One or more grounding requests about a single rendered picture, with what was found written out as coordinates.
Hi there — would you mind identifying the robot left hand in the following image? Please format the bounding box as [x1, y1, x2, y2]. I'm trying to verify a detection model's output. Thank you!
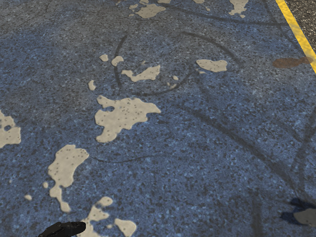
[36, 221, 86, 237]

